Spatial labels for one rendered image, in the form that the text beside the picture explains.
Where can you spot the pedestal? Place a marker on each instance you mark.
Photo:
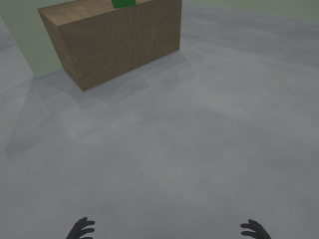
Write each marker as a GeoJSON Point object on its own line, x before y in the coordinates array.
{"type": "Point", "coordinates": [96, 42]}

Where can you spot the robot right hand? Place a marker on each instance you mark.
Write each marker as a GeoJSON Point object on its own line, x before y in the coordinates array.
{"type": "Point", "coordinates": [259, 233]}

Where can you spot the robot left hand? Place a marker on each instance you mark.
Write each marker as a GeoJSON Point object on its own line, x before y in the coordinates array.
{"type": "Point", "coordinates": [76, 231]}

